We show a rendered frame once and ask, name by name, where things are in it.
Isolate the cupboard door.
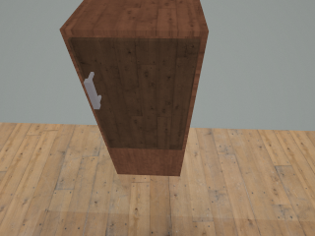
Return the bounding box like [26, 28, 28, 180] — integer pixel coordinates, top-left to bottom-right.
[68, 36, 201, 150]

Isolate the handle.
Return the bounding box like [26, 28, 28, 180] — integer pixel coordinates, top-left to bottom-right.
[84, 72, 101, 110]

